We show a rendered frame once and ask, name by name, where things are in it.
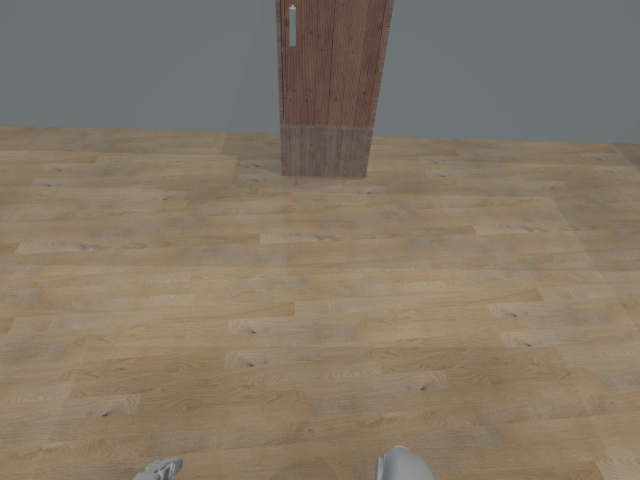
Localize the left robot hand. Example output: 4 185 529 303
133 457 183 480

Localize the handle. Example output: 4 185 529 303
289 5 296 46

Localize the cupboard door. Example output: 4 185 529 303
281 0 389 126

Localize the robot right thigh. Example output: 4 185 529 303
374 450 436 480

